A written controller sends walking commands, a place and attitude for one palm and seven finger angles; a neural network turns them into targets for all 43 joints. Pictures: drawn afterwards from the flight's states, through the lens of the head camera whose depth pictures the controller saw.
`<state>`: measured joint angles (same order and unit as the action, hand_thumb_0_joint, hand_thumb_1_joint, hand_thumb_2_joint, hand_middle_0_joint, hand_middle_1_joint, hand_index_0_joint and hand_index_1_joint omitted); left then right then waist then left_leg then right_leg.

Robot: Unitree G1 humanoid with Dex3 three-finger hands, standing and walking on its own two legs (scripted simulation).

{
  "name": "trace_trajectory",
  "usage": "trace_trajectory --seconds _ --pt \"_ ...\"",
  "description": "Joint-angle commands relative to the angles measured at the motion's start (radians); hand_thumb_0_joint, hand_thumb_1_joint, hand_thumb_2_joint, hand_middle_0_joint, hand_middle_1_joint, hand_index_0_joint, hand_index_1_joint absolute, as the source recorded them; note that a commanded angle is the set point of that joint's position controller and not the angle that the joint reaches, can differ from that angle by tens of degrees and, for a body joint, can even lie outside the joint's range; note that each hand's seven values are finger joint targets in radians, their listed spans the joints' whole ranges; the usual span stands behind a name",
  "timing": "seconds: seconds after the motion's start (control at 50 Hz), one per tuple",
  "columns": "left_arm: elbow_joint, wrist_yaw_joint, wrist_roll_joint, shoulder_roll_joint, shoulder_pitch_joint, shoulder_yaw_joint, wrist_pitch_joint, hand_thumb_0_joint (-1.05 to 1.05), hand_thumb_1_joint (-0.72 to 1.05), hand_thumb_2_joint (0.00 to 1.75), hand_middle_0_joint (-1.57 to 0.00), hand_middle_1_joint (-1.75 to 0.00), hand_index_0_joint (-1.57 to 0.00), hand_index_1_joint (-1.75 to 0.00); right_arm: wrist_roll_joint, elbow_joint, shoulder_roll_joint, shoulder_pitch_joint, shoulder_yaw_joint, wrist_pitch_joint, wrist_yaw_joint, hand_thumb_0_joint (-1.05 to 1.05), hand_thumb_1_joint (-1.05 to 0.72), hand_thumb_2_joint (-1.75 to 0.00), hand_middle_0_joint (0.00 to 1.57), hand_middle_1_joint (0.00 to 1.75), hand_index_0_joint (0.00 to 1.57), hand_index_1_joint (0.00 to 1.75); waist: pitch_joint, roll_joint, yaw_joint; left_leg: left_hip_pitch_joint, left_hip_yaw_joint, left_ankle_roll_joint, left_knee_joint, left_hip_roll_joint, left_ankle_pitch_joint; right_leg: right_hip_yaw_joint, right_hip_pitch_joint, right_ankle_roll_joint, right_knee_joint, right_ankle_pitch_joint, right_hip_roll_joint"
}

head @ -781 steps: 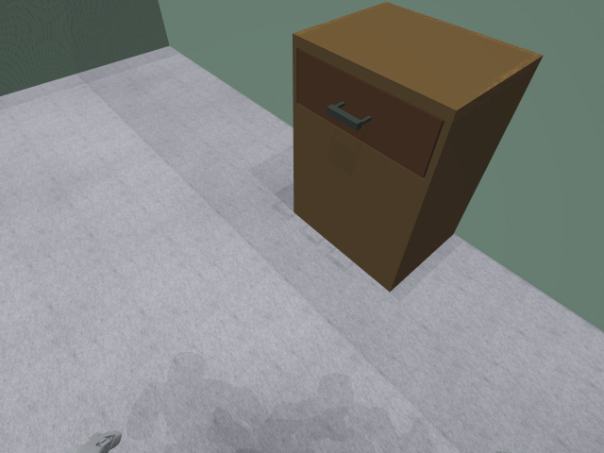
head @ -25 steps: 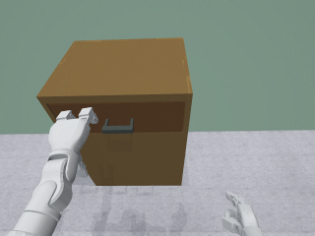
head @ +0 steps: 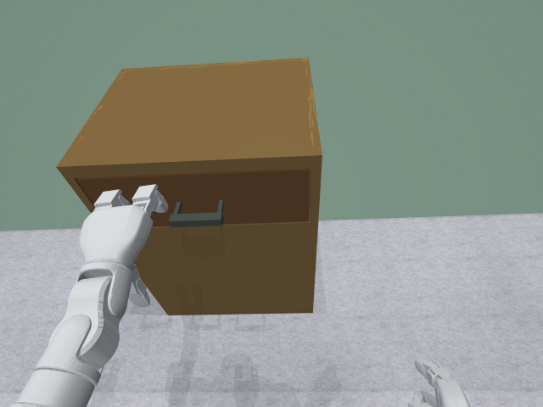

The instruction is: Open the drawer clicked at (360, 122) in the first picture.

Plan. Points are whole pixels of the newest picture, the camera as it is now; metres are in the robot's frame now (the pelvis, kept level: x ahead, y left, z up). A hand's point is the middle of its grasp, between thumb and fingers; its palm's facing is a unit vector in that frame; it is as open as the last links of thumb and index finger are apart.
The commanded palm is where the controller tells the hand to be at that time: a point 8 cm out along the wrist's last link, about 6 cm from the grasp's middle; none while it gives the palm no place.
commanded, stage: move the hooked fingers above the handle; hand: left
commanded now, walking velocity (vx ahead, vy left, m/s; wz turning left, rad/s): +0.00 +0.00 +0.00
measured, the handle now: (198, 212) +0.53 +0.26 -0.10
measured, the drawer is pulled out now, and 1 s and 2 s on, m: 0.00 0.00 0.00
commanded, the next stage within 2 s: none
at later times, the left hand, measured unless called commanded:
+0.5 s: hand (156, 240) +0.35 +0.25 +0.03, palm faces -0.04 -0.04 -1.00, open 13.9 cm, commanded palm +0.34 +0.25 +0.09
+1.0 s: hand (172, 231) +0.40 +0.25 -0.01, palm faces -0.09 -0.04 -1.00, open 13.9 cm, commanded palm +0.40 +0.25 +0.05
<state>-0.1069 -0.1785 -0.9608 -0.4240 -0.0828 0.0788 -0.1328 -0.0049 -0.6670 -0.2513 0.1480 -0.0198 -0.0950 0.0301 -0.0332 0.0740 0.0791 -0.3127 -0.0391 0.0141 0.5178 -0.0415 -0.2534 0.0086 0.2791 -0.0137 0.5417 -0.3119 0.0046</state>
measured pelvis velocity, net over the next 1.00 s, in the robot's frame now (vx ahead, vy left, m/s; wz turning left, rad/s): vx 0.01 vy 0.01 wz -0.02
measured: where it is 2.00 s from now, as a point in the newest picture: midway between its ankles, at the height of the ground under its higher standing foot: outside the picture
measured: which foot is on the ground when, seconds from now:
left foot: down 0.00-1.00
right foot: down 0.00-1.00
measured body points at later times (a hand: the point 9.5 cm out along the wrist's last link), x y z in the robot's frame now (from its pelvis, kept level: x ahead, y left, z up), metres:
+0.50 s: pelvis +0.01 -0.02 -0.01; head +0.05 -0.05 +0.44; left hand +0.35 +0.25 +0.09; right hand +0.16 -0.28 -0.13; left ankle +0.01 +0.11 -0.73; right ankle -0.02 -0.11 -0.73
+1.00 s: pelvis +0.01 +0.01 -0.02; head +0.07 +0.00 +0.42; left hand +0.40 +0.25 +0.04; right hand +0.10 -0.25 -0.15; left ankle +0.01 +0.11 -0.73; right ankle -0.02 -0.11 -0.73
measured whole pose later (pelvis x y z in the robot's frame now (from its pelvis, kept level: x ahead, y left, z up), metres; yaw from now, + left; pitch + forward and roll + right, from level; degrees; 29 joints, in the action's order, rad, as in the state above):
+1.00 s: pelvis +0.01 +0.01 -0.02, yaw -1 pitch +13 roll -1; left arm -0.73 -0.26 -1.05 -0.42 -0.45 0.05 0.00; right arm 0.00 -0.68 -0.23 0.27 -0.06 -0.10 0.04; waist -0.12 0.04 -0.01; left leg -0.61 -0.03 0.03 0.73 -0.03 -0.36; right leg 0.02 0.56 0.00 0.71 -0.39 0.02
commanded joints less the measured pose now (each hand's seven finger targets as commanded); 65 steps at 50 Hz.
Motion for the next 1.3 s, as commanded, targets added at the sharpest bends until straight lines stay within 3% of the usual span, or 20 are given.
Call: trace_trajectory --seconds 0.0,0.04,0.14,0.26,0.34,0.44,0.52,0.56,0.62,0.72,0.78,0.82,0.88,0.92,1.0,1.06,1.12,1.2,1.26,1.28 --pt "0.159 -0.001 0.009 -0.158 -0.266 -0.06 -0.035 0.0 -0.5 0.3 -0.3 -1.2 -0.3 -1.2 -0.013 0.171 -0.103 -0.149 -0.025 0.044 0.014 0.0 -0.9 -0.9 0.2 0.3 0.2 0.3 -0.211 -0.105 -0.017 0.105 0.042 0.023 -0.056 -0.01 0.2 -0.011 -0.071 -0.016 -0.086 0.217 0.017" --pt "0.114 0.02 -0.002 -0.162 -0.31 -0.048 -0.034 0.0 -0.5 0.3 -0.3 -1.2 -0.3 -1.2 -0.01 0.167 -0.103 -0.147 -0.019 0.043 0.025 0.0 -0.9 -0.9 0.2 0.3 0.2 0.3 -0.188 -0.124 -0.028 0.092 0.049 0.028 -0.047 -0.014 0.184 -0.008 -0.051 -0.011 -0.088 0.221 0.014" --pt "0.019 0.026 -0.027 -0.244 -0.408 -0.118 0.036 0.0 -0.5 0.3 -0.3 -1.2 -0.3 -1.2 -0.005 0.155 -0.097 -0.127 -0.013 0.048 0.047 0.0 -0.9 -0.9 0.2 0.3 0.2 0.3 -0.182 -0.122 -0.023 0.048 0.058 0.033 -0.024 -0.026 0.139 0.012 -0.039 -0.008 -0.084 0.201 0.007" --pt "-0.062 -0.031 -0.039 -0.312 -0.481 -0.196 0.126 0.0 -0.5 0.3 -0.3 -1.2 -0.3 -1.2 -0.002 0.14 -0.093 -0.08 -0.031 0.06 0.058 0.0 -0.9 -0.9 0.2 0.3 0.2 0.3 -0.297 -0.042 -0.012 0.008 0.06 0.031 0.03 -0.038 0.178 0.038 -0.069 -0.01 -0.035 0.292 0.002" --pt "-0.132 -0.045 -0.029 -0.249 -0.478 -0.151 0.128 0.0 -0.5 0.3 -0.3 -1.2 -0.3 -1.2 -0.007 0.132 -0.099 -0.055 -0.046 0.06 0.051 0.0 -0.9 -0.9 0.2 0.3 0.2 0.3 -0.308 -0.081 -0.037 -0.025 0.07 0.032 0.066 -0.034 0.212 0.031 -0.043 0.0 -0.001 0.415 -0.001" --pt "-0.169 -0.034 -0.024 -0.215 -0.482 -0.109 0.121 0.0 -0.5 0.3 -0.3 -1.2 -0.3 -1.2 -0.009 0.13 -0.116 -0.018 -0.062 0.053 0.04 0.0 -0.9 -0.9 0.2 0.3 0.2 0.3 -0.326 -0.109 -0.057 -0.034 0.068 0.036 0.092 -0.03 0.244 0.013 -0.011 0.0 0.027 0.457 0.006" --pt "-0.172 -0.054 -0.043 -0.249 -0.57 -0.134 0.154 0.0 -0.5 0.3 -0.3 -1.2 -0.3 -1.2 -0.004 0.118 -0.122 0.019 -0.073 0.046 0.041 0.0 -0.9 -0.9 0.2 0.3 0.2 0.3 -0.354 -0.092 -0.072 -0.036 0.061 0.038 0.113 -0.025 0.256 0.006 0.028 -0.007 0.052 0.425 0.012" --pt "-0.159 -0.085 -0.056 -0.296 -0.589 -0.187 0.179 0.0 -0.5 0.3 -0.3 -1.2 -0.3 -1.2 0.002 0.115 -0.121 0.036 -0.08 0.043 0.04 0.0 -0.9 -0.9 0.2 0.3 0.2 0.3 -0.401 -0.068 -0.059 -0.029 0.053 0.037 0.125 -0.023 0.289 0.001 0.028 -0.016 0.071 0.414 0.02" --pt "-0.197 -0.14 -0.071 -0.293 -0.568 -0.213 0.185 0.0 -0.5 0.3 -0.3 -1.2 -0.3 -1.2 0.004 0.106 -0.113 0.056 -0.085 0.038 0.033 0.0 -0.9 -0.9 0.2 0.3 0.2 0.3 -0.418 -0.028 -0.053 -0.031 0.051 0.032 0.143 -0.016 0.328 -0.011 0.058 -0.024 0.098 0.42 0.027" --pt "-0.322 -0.187 -0.083 -0.248 -0.538 -0.185 0.109 0.0 -0.5 0.3 -0.3 -1.2 -0.3 -1.2 0.0 0.101 -0.12 0.074 -0.09 0.029 0.011 0.0 -0.9 -0.9 0.2 0.3 0.2 0.3 -0.395 -0.031 -0.058 -0.058 0.057 0.023 0.147 -0.005 0.348 -0.031 0.1 -0.029 0.109 0.392 0.041" --pt "-0.397 -0.167 -0.079 -0.2 -0.618 -0.108 0.064 0.0 -0.5 0.3 -0.3 -1.2 -0.3 -1.2 -0.006 0.099 -0.131 0.095 -0.087 0.024 0.009 0.0 -0.9 -0.9 0.2 0.3 0.2 0.3 -0.376 -0.067 -0.093 -0.068 0.051 0.026 0.138 0.001 0.296 -0.038 0.134 -0.026 0.097 0.327 0.044" --pt "-0.427 -0.145 -0.082 -0.228 -0.646 -0.116 0.06 0.0 -0.5 0.3 -0.3 -1.2 -0.3 -1.2 -0.005 0.098 -0.14 0.109 -0.088 0.02 0.014 0.0 -0.9 -0.9 0.2 0.3 0.2 0.3 -0.392 -0.086 -0.098 -0.061 0.048 0.029 0.141 0.004 0.301 -0.034 0.13 -0.025 0.095 0.327 0.044" --pt "-0.368 -0.123 -0.079 -0.194 -0.757 -0.071 0.11 0.0 -0.5 0.3 -0.3 -1.2 -0.3 -1.2 0.001 0.098 -0.137 0.136 -0.094 0.02 0.019 0.0 -0.9 -0.9 0.2 0.3 0.2 0.3 -0.455 -0.032 -0.121 0.014 0.031 0.031 0.16 0.014 0.344 -0.034 0.171 -0.025 0.103 0.317 0.043" --pt "-0.391 -0.126 -0.089 -0.211 -0.771 -0.094 0.153 0.0 -0.5 0.3 -0.3 -1.2 -0.3 -1.2 0.008 0.087 -0.135 0.151 -0.095 0.018 0.023 0.0 -0.9 -0.9 0.2 0.3 0.2 0.3 -0.439 -0.022 -0.125 0.026 0.02 0.028 0.177 0.021 0.371 -0.037 0.221 -0.027 0.115 0.299 0.046" --pt "-0.474 -0.177 -0.122 -0.26 -0.823 -0.151 0.21 0.0 -0.5 0.3 -0.3 -1.2 -0.3 -1.2 0.016 0.068 -0.131 0.179 -0.092 0.015 0.019 0.0 -0.9 -0.9 0.2 0.3 0.2 0.3 -0.399 -0.002 -0.122 -0.046 0.012 0.021 0.197 0.022 0.315 -0.048 0.294 -0.035 0.149 0.238 0.051" --pt "-0.537 -0.239 -0.144 -0.29 -0.818 -0.2 0.199 0.0 -0.5 0.3 -0.3 -1.2 -0.3 -1.2 0.026 0.063 -0.132 0.185 -0.094 0.012 0.003 0.0 -0.9 -0.9 0.2 0.3 0.2 0.3 -0.43 0.023 -0.099 -0.094 0.012 0.013 0.22 0.019 0.32 -0.056 0.313 -0.043 0.184 0.226 0.055" --pt "-0.618 -0.275 -0.147 -0.248 -0.838 -0.16 0.15 0.0 -0.5 0.3 -0.3 -1.2 -0.3 -1.2 0.027 0.063 -0.135 0.197 -0.097 0.009 -0.014 0.0 -0.9 -0.9 0.2 0.3 0.2 0.3 -0.446 0.023 -0.118 -0.113 0.022 0.011 0.236 0.021 0.305 -0.059 0.341 -0.04 0.193 0.224 0.059" --pt "-0.716 -0.262 -0.14 -0.274 -0.931 -0.136 0.096 0.0 -0.5 0.3 -0.3 -1.2 -0.3 -1.2 0.02 0.052 -0.15 0.226 -0.097 0.005 -0.013 0.0 -0.9 -0.9 0.2 0.3 0.2 0.3 -0.473 -0.041 -0.158 -0.169 0.035 0.025 0.244 0.017 0.228 -0.044 0.317 -0.027 0.18 0.223 0.058" --pt "-0.737 -0.231 -0.126 -0.253 -1.04 -0.095 0.111 0.0 -0.5 0.3 -0.3 -1.2 -0.3 -1.2 0.021 0.037 -0.157 0.255 -0.097 0.011 -0.002 0.0 -0.9 -0.9 0.2 0.3 0.2 0.3 -0.471 -0.053 -0.203 -0.167 0.022 0.031 0.254 0.02 0.192 -0.04 0.353 -0.021 0.172 0.192 0.057" --pt "-0.715 -0.223 -0.128 -0.272 -1.079 -0.097 0.132 0.0 -0.5 0.3 -0.3 -1.2 -0.3 -1.2 0.021 0.031 -0.158 0.266 -0.098 0.015 0.001 0.0 -0.9 -0.9 0.2 0.3 0.2 0.3 -0.492 -0.016 -0.205 -0.149 0.017 0.031 0.259 0.023 0.187 -0.038 0.374 -0.021 0.177 0.178 0.055"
